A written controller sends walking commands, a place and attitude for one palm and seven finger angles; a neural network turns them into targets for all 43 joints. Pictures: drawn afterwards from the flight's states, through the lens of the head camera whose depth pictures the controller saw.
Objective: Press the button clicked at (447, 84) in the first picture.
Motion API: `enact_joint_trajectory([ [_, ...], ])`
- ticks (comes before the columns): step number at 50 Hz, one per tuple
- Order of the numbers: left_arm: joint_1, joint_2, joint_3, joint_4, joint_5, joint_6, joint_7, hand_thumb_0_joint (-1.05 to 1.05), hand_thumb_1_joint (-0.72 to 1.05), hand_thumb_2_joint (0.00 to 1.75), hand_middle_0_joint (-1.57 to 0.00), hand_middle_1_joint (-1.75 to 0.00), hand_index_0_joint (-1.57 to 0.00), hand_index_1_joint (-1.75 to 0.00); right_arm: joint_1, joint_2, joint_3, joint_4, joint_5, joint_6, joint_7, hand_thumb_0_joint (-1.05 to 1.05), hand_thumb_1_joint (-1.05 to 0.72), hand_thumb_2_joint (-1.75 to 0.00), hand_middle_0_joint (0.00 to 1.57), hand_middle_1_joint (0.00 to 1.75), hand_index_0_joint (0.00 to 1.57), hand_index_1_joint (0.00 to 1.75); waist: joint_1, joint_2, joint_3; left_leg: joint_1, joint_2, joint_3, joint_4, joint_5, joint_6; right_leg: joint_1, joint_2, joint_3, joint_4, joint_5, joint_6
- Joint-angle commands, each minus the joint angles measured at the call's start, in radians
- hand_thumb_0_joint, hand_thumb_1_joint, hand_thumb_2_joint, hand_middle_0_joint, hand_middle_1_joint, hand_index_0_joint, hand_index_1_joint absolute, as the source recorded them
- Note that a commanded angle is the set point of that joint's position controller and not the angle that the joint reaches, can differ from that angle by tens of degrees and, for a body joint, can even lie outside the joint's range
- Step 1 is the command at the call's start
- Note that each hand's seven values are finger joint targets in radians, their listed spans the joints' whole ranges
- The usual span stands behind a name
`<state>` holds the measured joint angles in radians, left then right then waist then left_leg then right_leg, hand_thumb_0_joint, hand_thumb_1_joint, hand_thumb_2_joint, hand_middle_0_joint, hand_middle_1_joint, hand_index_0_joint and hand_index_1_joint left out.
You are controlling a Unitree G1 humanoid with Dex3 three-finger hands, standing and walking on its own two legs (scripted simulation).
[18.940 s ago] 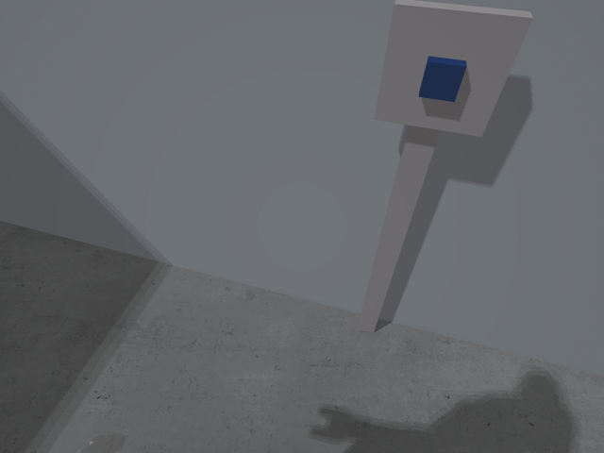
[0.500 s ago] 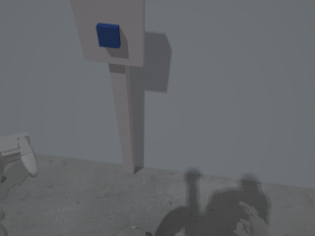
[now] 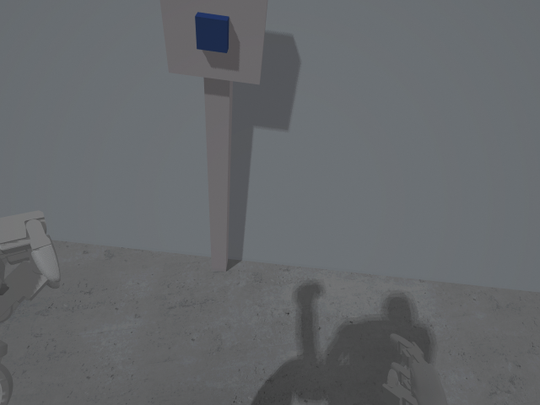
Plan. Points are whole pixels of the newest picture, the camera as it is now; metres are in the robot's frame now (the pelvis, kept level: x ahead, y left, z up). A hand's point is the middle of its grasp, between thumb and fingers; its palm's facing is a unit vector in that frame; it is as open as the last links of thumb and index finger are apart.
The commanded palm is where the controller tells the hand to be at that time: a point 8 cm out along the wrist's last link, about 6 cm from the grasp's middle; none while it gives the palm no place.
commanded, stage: stop stepping back and stand still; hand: left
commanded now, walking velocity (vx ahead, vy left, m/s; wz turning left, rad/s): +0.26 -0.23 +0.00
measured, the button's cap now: (212, 32) +0.72 +0.18 +0.22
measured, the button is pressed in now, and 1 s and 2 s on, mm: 0 0 0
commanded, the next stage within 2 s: let the arm hang, fingers relaxed in 1.82 s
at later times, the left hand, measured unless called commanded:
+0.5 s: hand out of the picture +0.11 +0.26 +0.17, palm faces +0.40 -0.84 -0.37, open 3.1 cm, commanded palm +0.06 +0.29 +0.19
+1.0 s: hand out of the picture +0.15 +0.27 +0.16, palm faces +0.32 -0.79 -0.53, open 3.1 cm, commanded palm +0.09 +0.31 +0.19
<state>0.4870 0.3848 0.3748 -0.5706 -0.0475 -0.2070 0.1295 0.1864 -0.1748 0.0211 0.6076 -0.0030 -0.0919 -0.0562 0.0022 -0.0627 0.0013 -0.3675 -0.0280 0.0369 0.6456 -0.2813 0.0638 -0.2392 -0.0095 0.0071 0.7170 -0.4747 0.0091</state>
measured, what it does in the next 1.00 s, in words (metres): steps on the spot: right foot, then left foot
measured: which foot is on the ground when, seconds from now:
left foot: down 0.00-0.30, up 0.32-0.58, down 0.60-1.00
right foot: up 0.00-0.30, down 0.32-0.64, up 0.66-0.76, down 0.78-1.00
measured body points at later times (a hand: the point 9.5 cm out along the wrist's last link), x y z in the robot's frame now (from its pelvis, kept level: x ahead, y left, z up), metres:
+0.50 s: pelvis -0.07 +0.01 +0.01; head -0.10 +0.02 +0.46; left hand +0.08 +0.30 +0.19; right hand +0.06 -0.24 -0.07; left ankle -0.07 +0.16 -0.66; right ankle -0.13 -0.05 -0.72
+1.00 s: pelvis -0.03 +0.03 +0.02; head +0.00 +0.02 +0.46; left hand +0.12 +0.31 +0.19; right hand +0.13 -0.20 -0.09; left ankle -0.05 +0.16 -0.71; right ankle -0.05 -0.05 -0.72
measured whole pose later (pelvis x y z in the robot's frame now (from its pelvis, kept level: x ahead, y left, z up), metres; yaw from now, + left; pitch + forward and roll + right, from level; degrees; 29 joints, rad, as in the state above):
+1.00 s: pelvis -0.03 +0.03 +0.02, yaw +1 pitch +1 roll +0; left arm 0.72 0.37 0.36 -0.58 -0.03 -0.22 0.14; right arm 0.20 -0.20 0.00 0.61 0.01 -0.06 -0.05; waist -0.01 0.02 0.05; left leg -0.27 0.02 0.02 0.59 -0.30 0.00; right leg -0.22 0.03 -0.08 0.50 -0.30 -0.06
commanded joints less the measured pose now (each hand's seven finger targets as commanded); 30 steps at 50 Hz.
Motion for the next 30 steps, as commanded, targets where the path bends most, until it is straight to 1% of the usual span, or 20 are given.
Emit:
enact_joint_trajectory([
  [1,-0.014,0.194,0.110,-0.349,-0.023,-0.077,0.018,0.00,0.90,0.90,-1.30,-1.50,-1.30,-1.50,-0.060,-0.142,-0.059,-0.158,-0.010,-0.103,0.008,0.00,-0.90,-0.90,0.20,0.30,0.20,0.30,-0.021,0.218,-0.143,0.247,0.339,-0.530,-0.504,-0.037,-0.041,-0.182,0.043,0.080,0.232,-0.051,-0.006],
  [2,0.055,0.193,0.118,-0.396,-0.016,-0.074,0.021,0.00,0.90,0.90,-1.30,-1.50,-1.30,-1.50,-0.067,-0.141,-0.063,-0.172,-0.010,-0.102,0.017,0.00,-0.90,-0.90,0.20,0.30,0.20,0.30,-0.011,0.212,-0.130,0.187,0.314,-0.479,-0.539,-0.173,-0.069,-0.141,0.044,0.075,0.229,0.010,-0.010],
  [3,0.102,0.205,0.131,-0.457,-0.010,-0.077,0.019,0.00,0.90,0.90,-1.30,-1.50,-1.30,-1.50,-0.085,-0.145,-0.065,-0.185,-0.010,-0.101,0.025,0.00,-0.90,-0.90,0.20,0.30,0.20,0.30,0.007,0.237,-0.150,0.167,0.277,-0.380,-0.556,-0.242,-0.101,-0.100,0.046,0.042,0.199,0.055,-0.017],
  [6,0.281,0.151,0.100,-0.387,0.006,-0.046,0.027,0.00,0.90,0.90,-1.30,-1.50,-1.30,-1.50,-0.091,-0.142,-0.059,-0.188,-0.009,-0.073,0.033,0.00,-0.90,-0.90,0.20,0.30,0.20,0.30,0.016,0.349,-0.091,-0.007,0.204,-0.181,-0.616,-0.375,-0.115,0.022,0.102,-0.096,0.152,0.080,-0.023],
  [9,0.251,0.141,0.089,-0.265,0.012,-0.018,0.041,0.00,0.90,0.90,-1.30,-1.50,-1.30,-1.50,-0.060,-0.140,-0.062,-0.174,-0.010,-0.048,0.007,0.00,-0.90,-0.90,0.20,0.30,0.20,0.30,0.000,0.311,-0.037,-0.080,0.205,-0.145,-0.637,-0.403,-0.110,0.107,0.132,-0.177,0.009,-0.016,-0.040],
  [12,0.157,0.171,0.098,-0.187,0.008,0.022,0.051,0.00,0.90,0.90,-1.30,-1.50,-1.30,-1.50,-0.068,-0.131,-0.071,-0.161,-0.015,-0.024,-0.023,0.00,-0.90,-0.90,0.20,0.30,0.20,0.30,0.008,0.240,-0.061,-0.084,0.178,-0.091,-0.511,-0.306,-0.149,0.251,0.139,-0.196,-0.226,-0.120,-0.076],
  [13,0.138,0.164,0.086,-0.156,0.010,0.034,0.047,0.00,0.90,0.90,-1.30,-1.50,-1.30,-1.50,-0.060,-0.129,-0.072,-0.150,-0.009,-0.018,-0.028,0.00,-0.90,-0.90,0.20,0.30,0.20,0.30,0.004,0.154,-0.053,-0.081,0.127,-0.026,-0.359,-0.265,-0.141,0.259,0.098,-0.151,-0.351,-0.079,-0.094],
  [14,0.106,0.179,0.077,-0.158,0.012,0.039,0.037,0.00,0.90,0.90,-1.30,-1.50,-1.30,-1.50,-0.041,-0.125,-0.073,-0.133,0.004,-0.008,-0.029,0.00,-0.90,-0.90,0.20,0.30,0.20,0.30,-0.004,-0.055,-0.064,-0.044,0.050,0.065,-0.022,-0.152,-0.101,0.163,-0.064,0.016,-0.472,0.001,-0.138],
  [15,0.067,0.168,0.074,-0.164,0.002,0.039,0.026,0.00,0.90,0.90,-1.30,-1.50,-1.30,-1.50,-0.045,-0.141,-0.087,-0.128,0.016,0.004,-0.025,0.00,-0.90,-0.90,0.20,0.30,0.20,0.30,-0.013,-0.162,-0.033,-0.095,0.010,0.019,0.304,-0.121,-0.069,0.002,-0.244,0.221,-0.524,0.064,-0.202],
  [16,0.033,0.195,0.087,-0.193,-0.003,0.024,0.015,0.00,0.90,0.90,-1.30,-1.50,-1.30,-1.50,-0.068,-0.149,-0.080,-0.131,0.009,0.005,-0.021,0.00,-0.90,-0.90,0.20,0.30,0.20,0.30,-0.016,-0.142,0.004,-0.198,0.004,-0.044,0.543,-0.118,-0.070,-0.056,-0.313,0.273,-0.538,0.102,-0.245],
  [17,0.007,0.240,0.142,-0.230,-0.006,0.009,0.017,0.00,0.90,0.90,-1.30,-1.50,-1.30,-1.50,-0.085,-0.150,-0.066,-0.139,-0.005,-0.001,-0.011,0.00,-0.90,-0.90,0.20,0.30,0.20,0.30,-0.024,-0.072,-0.003,-0.227,0.029,-0.067,0.676,-0.082,-0.080,-0.111,-0.342,0.283,-0.521,0.126,-0.283],
  [18,0.002,0.248,0.160,-0.196,-0.005,-0.001,0.026,0.00,0.90,0.90,-1.30,-1.50,-1.30,-1.50,-0.083,-0.141,-0.048,-0.142,-0.018,0.002,0.009,0.00,-0.90,-0.90,0.20,0.30,0.20,0.30,-0.038,-0.030,-0.026,-0.164,0.098,-0.109,0.635,-0.056,-0.089,-0.173,-0.363,0.302,-0.501,0.056,-0.288],
  [19,0.061,0.127,0.067,-0.076,-0.003,-0.002,0.017,0.00,0.90,0.90,-1.30,-1.50,-1.30,-1.50,-0.041,-0.131,-0.085,-0.129,0.007,0.002,-0.002,0.00,-0.90,-0.90,0.20,0.30,0.20,0.30,-0.041,-0.133,-0.039,-0.252,0.065,-0.072,0.570,-0.064,-0.081,-0.067,-0.290,0.269,-0.553,-0.217,-0.227],
  [20,0.035,0.124,0.039,-0.124,0.002,-0.010,0.012,0.00,0.90,0.90,-1.30,-1.50,-1.30,-1.50,-0.082,-0.183,-0.108,-0.153,0.010,-0.011,-0.007,0.00,-0.90,-0.90,0.20,0.30,0.20,0.30,-0.032,-0.137,0.076,-0.278,0.084,-0.078,0.535,-0.007,-0.083,-0.124,-0.284,0.339,-0.603,-0.242,-0.214],
  [21,0.040,0.144,0.070,-0.146,0.008,-0.024,0.019,0.00,0.90,0.90,-1.30,-1.50,-1.30,-1.50,-0.098,-0.172,-0.097,-0.140,0.005,-0.016,-0.015,0.00,-0.90,-0.90,0.20,0.30,0.20,0.30,-0.023,-0.032,0.118,-0.269,0.111,-0.078,0.477,-0.013,-0.072,-0.118,-0.290,0.326,-0.596,-0.164,-0.224],
  [23,-0.034,0.167,0.060,-0.247,0.016,-0.056,0.029,0.00,0.90,0.90,-1.30,-1.50,-1.30,-1.50,-0.132,-0.146,-0.072,-0.135,-0.004,-0.031,-0.034,0.00,-0.90,-0.90,0.20,0.30,0.20,0.30,-0.015,0.064,0.141,-0.215,0.122,-0.036,0.270,-0.076,-0.050,-0.079,-0.292,0.252,-0.548,-0.009,-0.215],
  [27,-0.013,0.175,0.085,-0.259,0.028,-0.067,0.066,0.00,0.90,0.90,-1.30,-1.50,-1.30,-1.50,-0.076,-0.113,-0.050,-0.128,-0.017,-0.074,-0.047,0.00,-0.90,-0.90,0.20,0.30,0.20,0.30,0.011,0.011,0.017,0.020,0.048,0.107,-0.103,-0.020,-0.030,0.071,-0.210,0.124,-0.403,0.197,-0.180],
  [28,0.014,0.178,0.095,-0.254,0.020,-0.061,0.071,0.00,0.90,0.90,-1.30,-1.50,-1.30,-1.50,-0.072,-0.119,-0.055,-0.134,-0.011,-0.083,-0.052,0.00,-0.90,-0.90,0.20,0.30,0.20,0.30,0.003,0.027,-0.014,0.122,0.038,0.106,-0.213,0.030,-0.028,0.073,-0.177,0.086,-0.316,0.292,-0.148],
  [29,0.027,0.175,0.105,-0.268,0.012,-0.066,0.074,0.00,0.90,0.90,-1.30,-1.50,-1.30,-1.50,-0.044,-0.130,-0.062,-0.139,-0.012,-0.082,-0.052,0.00,-0.90,-0.90,0.20,0.30,0.20,0.30,-0.006,0.092,-0.066,0.242,0.054,0.069,-0.265,0.101,-0.013,0.061,-0.131,0.034,-0.175,0.438,-0.102],
  [30,0.042,0.172,0.112,-0.288,0.004,-0.073,0.074,0.00,0.90,0.90,-1.30,-1.50,-1.30,-1.50,-0.031,-0.152,-0.074,-0.155,-0.010,-0.078,-0.047,0.00,-0.90,-0.90,0.20,0.30,0.20,0.30,-0.016,0.231,-0.123,0.395,0.166,-0.092,-0.258,0.276,0.039,-0.049,-0.069,-0.015,-0.010,0.479,-0.041],
])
